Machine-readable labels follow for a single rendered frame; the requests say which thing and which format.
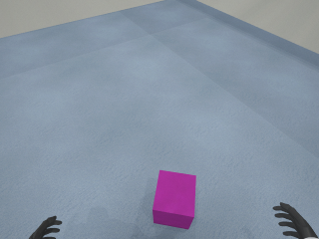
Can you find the right robot hand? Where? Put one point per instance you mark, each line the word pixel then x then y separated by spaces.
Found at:
pixel 303 229

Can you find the carton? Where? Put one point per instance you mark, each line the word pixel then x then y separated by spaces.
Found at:
pixel 174 203

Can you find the left robot hand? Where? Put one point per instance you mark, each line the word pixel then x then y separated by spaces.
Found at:
pixel 44 230

